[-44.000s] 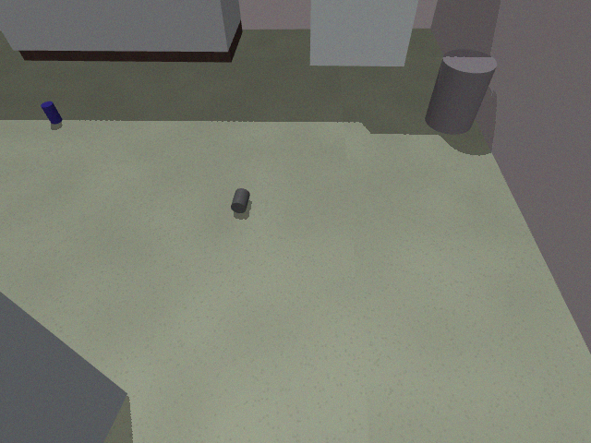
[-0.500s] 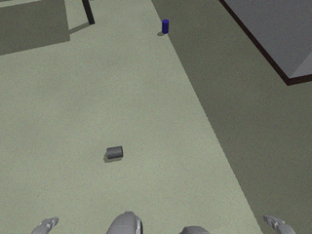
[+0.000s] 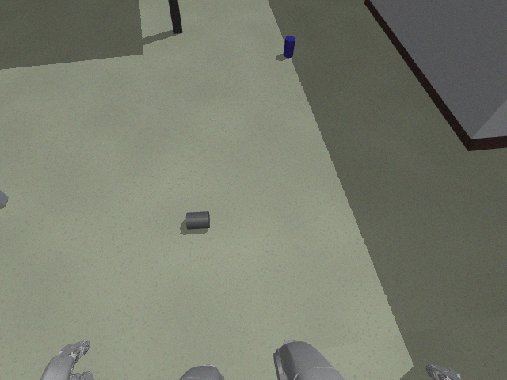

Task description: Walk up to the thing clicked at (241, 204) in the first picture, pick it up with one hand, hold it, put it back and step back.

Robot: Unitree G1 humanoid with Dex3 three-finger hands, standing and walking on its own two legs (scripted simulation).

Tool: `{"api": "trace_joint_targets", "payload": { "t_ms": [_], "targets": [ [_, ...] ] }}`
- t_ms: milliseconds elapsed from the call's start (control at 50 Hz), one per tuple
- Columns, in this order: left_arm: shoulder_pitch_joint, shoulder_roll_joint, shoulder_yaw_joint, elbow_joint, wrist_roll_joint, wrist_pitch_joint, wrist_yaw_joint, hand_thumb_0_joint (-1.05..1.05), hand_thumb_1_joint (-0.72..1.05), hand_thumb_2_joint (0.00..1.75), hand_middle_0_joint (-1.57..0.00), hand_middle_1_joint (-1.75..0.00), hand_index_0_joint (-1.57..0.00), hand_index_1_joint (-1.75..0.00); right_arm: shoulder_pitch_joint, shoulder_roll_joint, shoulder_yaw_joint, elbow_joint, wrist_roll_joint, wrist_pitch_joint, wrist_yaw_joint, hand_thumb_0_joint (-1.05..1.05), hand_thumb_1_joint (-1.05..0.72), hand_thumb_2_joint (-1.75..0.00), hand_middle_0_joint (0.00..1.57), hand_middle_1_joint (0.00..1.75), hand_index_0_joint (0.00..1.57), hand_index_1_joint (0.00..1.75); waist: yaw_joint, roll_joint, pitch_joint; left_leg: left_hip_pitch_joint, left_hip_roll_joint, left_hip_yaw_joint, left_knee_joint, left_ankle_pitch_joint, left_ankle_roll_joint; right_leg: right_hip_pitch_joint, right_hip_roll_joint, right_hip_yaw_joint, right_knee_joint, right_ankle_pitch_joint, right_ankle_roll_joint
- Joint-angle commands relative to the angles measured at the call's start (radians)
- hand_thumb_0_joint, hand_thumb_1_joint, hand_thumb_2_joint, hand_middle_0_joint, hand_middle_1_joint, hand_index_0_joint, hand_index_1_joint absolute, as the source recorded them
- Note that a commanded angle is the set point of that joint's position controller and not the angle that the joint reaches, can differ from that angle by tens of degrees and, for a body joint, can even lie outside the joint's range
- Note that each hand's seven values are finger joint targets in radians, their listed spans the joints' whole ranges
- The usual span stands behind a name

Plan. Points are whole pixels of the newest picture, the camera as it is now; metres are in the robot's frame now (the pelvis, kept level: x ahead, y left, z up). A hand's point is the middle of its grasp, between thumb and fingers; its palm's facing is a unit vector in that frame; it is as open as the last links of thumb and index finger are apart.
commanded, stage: step back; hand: left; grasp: from above
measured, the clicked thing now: (198, 220) +0.74 +0.23 -0.73
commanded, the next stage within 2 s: none
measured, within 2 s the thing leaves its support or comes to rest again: neither
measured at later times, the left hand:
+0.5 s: hand out of the picture -0.07 +0.24 -0.13, palm faces -0.02 -0.89 -0.45, open 7.4 cm
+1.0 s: hand out of the picture -0.28 +0.22 -0.15, palm faces -0.05 -0.91 -0.41, open 7.4 cm
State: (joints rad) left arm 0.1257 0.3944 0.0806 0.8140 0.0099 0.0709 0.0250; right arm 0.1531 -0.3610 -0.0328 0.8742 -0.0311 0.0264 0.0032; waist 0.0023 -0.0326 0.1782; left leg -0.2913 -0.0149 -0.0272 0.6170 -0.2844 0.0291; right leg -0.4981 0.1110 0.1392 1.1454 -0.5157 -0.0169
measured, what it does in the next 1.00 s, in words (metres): walks backwards: right foot, then left foot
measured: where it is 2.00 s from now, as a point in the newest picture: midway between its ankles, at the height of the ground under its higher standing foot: outside the picture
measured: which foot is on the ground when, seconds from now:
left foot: down 0.00-0.26, up 0.28-0.56, down 0.58-0.94, up 0.96-1.00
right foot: up 0.00-0.22, down 0.24-0.60, up 0.62-0.90, down 0.92-1.00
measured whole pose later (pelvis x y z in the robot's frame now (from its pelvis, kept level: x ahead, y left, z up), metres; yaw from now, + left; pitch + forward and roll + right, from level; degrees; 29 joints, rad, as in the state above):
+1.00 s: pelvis -0.35 -0.04 -0.01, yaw -4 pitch -3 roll +0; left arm 0.21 0.35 0.06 0.91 0.04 0.02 0.00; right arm 0.10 -0.40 -0.05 0.86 -0.01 0.07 -0.01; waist 0.04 0.05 0.14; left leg -0.50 -0.02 -0.12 0.90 -0.44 0.00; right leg -0.25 0.03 0.03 0.68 -0.38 -0.03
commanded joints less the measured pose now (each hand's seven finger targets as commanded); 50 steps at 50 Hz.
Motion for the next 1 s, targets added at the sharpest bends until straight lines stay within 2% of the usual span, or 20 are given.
{"api": "trace_joint_targets", "payload": {
  "t_ms": [0,100,200,220,240,260,300,340,460,520,560,600,620,680,760,860,900,920,940,980],
  "targets": [
    [0.079,0.173,0.061,-0.053,0.004,-0.036,0.003,0.00,0.90,0.90,-0.20,-0.30,-0.20,-0.30,-0.029,-0.241,-0.077,-0.100,-0.003,-0.026,-0.030,0.00,-0.90,-0.90,0.20,0.30,0.20,0.30,0.005,0.158,-0.195,0.164,0.255,-0.210,-0.165,0.478,0.215,-0.017,-0.017,0.030,0.087,0.006,0.037],
    [0.075,0.163,0.052,-0.061,0.003,-0.039,-0.005,0.00,0.90,0.90,-0.20,-0.30,-0.20,-0.30,-0.002,-0.264,-0.085,-0.114,-0.001,-0.018,-0.031,0.00,-0.90,-0.90,0.20,0.30,0.20,0.30,-0.032,0.211,-0.219,0.196,0.279,-0.205,-0.159,0.411,0.233,0.066,-0.061,-0.042,-0.187,-0.014,0.053],
    [0.231,0.160,0.056,0.026,0.015,-0.054,-0.014,0.00,0.90,0.90,-0.20,-0.30,-0.20,-0.30,-0.056,-0.289,-0.090,-0.132,0.011,0.015,-0.025,0.00,-0.90,-0.90,0.20,0.30,0.20,0.30,0.028,0.217,-0.289,0.030,0.208,-0.144,-0.060,0.235,0.116,0.370,-0.084,-0.153,-0.723,0.244,-0.005],
    [0.221,0.206,0.069,0.016,0.032,-0.060,-0.013,0.00,0.90,0.90,-0.20,-0.30,-0.20,-0.30,-0.053,-0.251,-0.078,-0.138,0.021,0.018,-0.022,0.00,-0.90,-0.90,0.20,0.30,0.20,0.30,0.025,0.104,-0.242,-0.125,0.139,-0.130,0.014,0.068,0.058,0.395,-0.157,0.001,-0.740,0.209,-0.033],
    [0.189,0.311,0.096,-0.013,0.033,-0.059,-0.015,0.00,0.90,0.90,-0.20,-0.30,-0.20,-0.30,-0.094,-0.196,-0.066,-0.167,0.034,0.009,-0.023,0.00,-0.90,-0.90,0.20,0.30,0.20,0.30,0.049,-0.176,-0.185,-0.291,-0.058,-0.051,0.199,-0.176,-0.016,0.333,-0.370,0.305,-0.815,0.208,-0.149],
    [0.121,0.390,0.108,-0.050,0.038,-0.058,-0.014,0.00,0.90,0.90,-0.20,-0.30,-0.20,-0.30,-0.116,-0.223,-0.080,-0.160,0.022,0.015,-0.039,0.00,-0.90,-0.90,0.20,0.30,0.20,0.30,0.085,-0.255,-0.137,-0.228,-0.072,-0.113,0.456,-0.333,-0.045,0.088,-0.552,0.481,-0.881,0.221,-0.291],
    [-0.041,0.287,0.078,-0.091,0.025,-0.067,0.001,0.00,0.90,0.90,-0.20,-0.30,-0.20,-0.30,-0.023,-0.246,-0.085,-0.111,0.033,0.017,-0.036,0.00,-0.90,-0.90,0.20,0.30,0.20,0.30,-0.018,-0.068,-0.096,-0.200,-0.093,-0.204,0.623,-0.222,-0.036,0.062,-0.437,0.235,-0.789,0.393,-0.235],
    [-0.064,0.238,0.073,-0.096,0.036,-0.066,0.004,0.00,0.90,0.90,-0.20,-0.30,-0.20,-0.30,0.017,-0.221,-0.072,-0.090,0.036,0.007,-0.038,0.00,-0.90,-0.90,0.20,0.30,0.20,0.30,-0.030,-0.104,-0.120,-0.183,-0.111,-0.137,0.629,-0.172,-0.040,0.123,-0.339,0.070,-0.717,0.519,-0.175],
    [0.087,0.226,0.065,-0.086,0.033,-0.055,0.023,0.00,0.90,0.90,-0.20,-0.30,-0.20,-0.30,-0.012,-0.196,-0.059,-0.114,0.015,-0.002,-0.035,0.00,-0.90,-0.90,0.20,0.30,0.20,0.30,0.068,-0.161,-0.194,-0.217,-0.036,-0.053,0.249,-0.262,-0.051,0.456,-0.379,0.093,-0.622,0.748,-0.195],
    [0.011,0.239,0.057,-0.107,0.016,-0.042,0.020,0.00,0.90,0.90,-0.20,-0.30,-0.20,-0.30,0.094,-0.200,-0.071,-0.068,0.010,-0.005,-0.027,0.00,-0.90,-0.90,0.20,0.30,0.20,0.30,0.013,-0.164,-0.251,-0.031,-0.012,0.015,-0.043,-0.125,-0.024,0.400,-0.371,0.071,-0.547,0.729,-0.163],
    [0.026,0.201,0.034,-0.113,0.008,-0.028,0.011,0.00,0.90,0.90,-0.20,-0.30,-0.20,-0.30,0.125,-0.235,-0.089,-0.048,-0.002,-0.010,-0.028,0.00,-0.90,-0.90,0.20,0.30,0.20,0.30,0.000,-0.040,-0.259,0.129,0.060,-0.091,-0.219,0.122,0.015,0.222,-0.287,0.014,-0.443,0.524,-0.074],
    [-0.037,0.199,0.048,-0.126,0.000,-0.027,0.024,0.00,0.90,0.90,-0.20,-0.30,-0.20,-0.30,0.054,-0.409,-0.114,-0.091,-0.004,-0.006,-0.014,0.00,-0.90,-0.90,0.20,0.30,0.20,0.30,-0.047,0.277,-0.229,0.015,0.417,-0.511,-0.275,0.395,0.267,0.053,-0.050,-0.070,-0.074,-0.175,0.010],
    [-0.054,0.208,0.053,-0.105,0.011,-0.023,0.029,0.00,0.90,0.90,-0.20,-0.30,-0.20,-0.30,0.022,-0.380,-0.114,-0.088,-0.010,-0.013,-0.018,0.00,-0.90,-0.90,0.20,0.30,0.20,0.30,-0.039,0.211,-0.192,-0.071,0.417,-0.488,-0.275,0.391,0.289,0.083,-0.041,0.029,0.075,-0.157,0.004],
    [0.039,0.195,0.052,-0.049,-0.009,-0.024,0.018,0.00,0.90,0.90,-0.20,-0.30,-0.20,-0.30,-0.060,-0.273,-0.073,-0.101,-0.008,-0.015,-0.032,0.00,-0.90,-0.90,0.20,0.30,0.20,0.30,0.038,0.128,-0.182,-0.001,0.274,-0.219,-0.182,0.476,0.203,0.041,-0.025,0.033,0.169,-0.014,0.001],
    [0.043,0.168,0.039,-0.046,0.007,-0.038,0.004,0.00,0.90,0.90,-0.20,-0.30,-0.20,-0.30,-0.026,-0.247,-0.074,-0.108,-0.011,-0.003,-0.028,0.00,-0.90,-0.90,0.20,0.30,0.20,0.30,-0.006,0.191,-0.185,0.132,0.263,-0.204,-0.151,0.453,0.234,0.050,-0.060,-0.050,-0.106,-0.035,0.046],
    [0.160,0.148,0.034,0.037,0.015,-0.073,-0.004,0.00,0.90,0.90,-0.20,-0.30,-0.20,-0.30,-0.036,-0.292,-0.082,-0.094,0.004,0.020,-0.019,0.00,-0.90,-0.90,0.20,0.30,0.20,0.30,0.028,0.215,-0.300,0.119,0.220,-0.135,-0.035,0.264,0.147,0.330,-0.071,-0.177,-0.757,0.208,0.001],
    [0.165,0.268,0.069,0.044,0.042,-0.089,0.000,0.00,0.90,0.90,-0.20,-0.30,-0.20,-0.30,-0.023,-0.186,-0.051,-0.112,0.013,0.021,-0.011,0.00,-0.90,-0.90,0.20,0.30,0.20,0.30,0.023,-0.089,-0.218,-0.285,0.030,-0.062,0.175,-0.151,0.022,0.454,-0.280,0.231,-0.813,0.108,-0.076],
    [0.088,0.384,0.092,0.012,0.041,-0.084,0.001,0.00,0.90,0.90,-0.20,-0.30,-0.20,-0.30,-0.096,-0.200,-0.061,-0.125,0.012,0.026,-0.028,0.00,-0.90,-0.90,0.20,0.30,0.20,0.30,0.076,-0.219,-0.173,-0.229,-0.034,-0.126,0.349,-0.319,-0.023,0.148,-0.527,0.457,-0.888,0.049,-0.249],
    [0.027,0.374,0.089,-0.009,0.037,-0.090,0.006,0.00,0.90,0.90,-0.20,-0.30,-0.20,-0.30,-0.103,-0.247,-0.082,-0.114,0.014,0.030,-0.030,0.00,-0.90,-0.90,0.20,0.30,0.20,0.30,0.054,-0.159,-0.090,-0.176,-0.002,-0.219,0.488,-0.289,-0.037,-0.001,-0.559,0.489,-0.916,0.016,-0.284],
    [-0.065,0.266,0.055,-0.017,0.032,-0.096,0.011,0.00,0.90,0.90,-0.20,-0.30,-0.20,-0.30,-0.020,-0.232,-0.074,-0.054,0.024,0.019,-0.024,0.00,-0.90,-0.90,0.20,0.30,0.20,0.30,-0.020,-0.015,-0.074,-0.208,-0.075,-0.182,0.564,-0.164,-0.033,0.090,-0.379,0.178,-0.787,0.236,-0.187]
  ]
}}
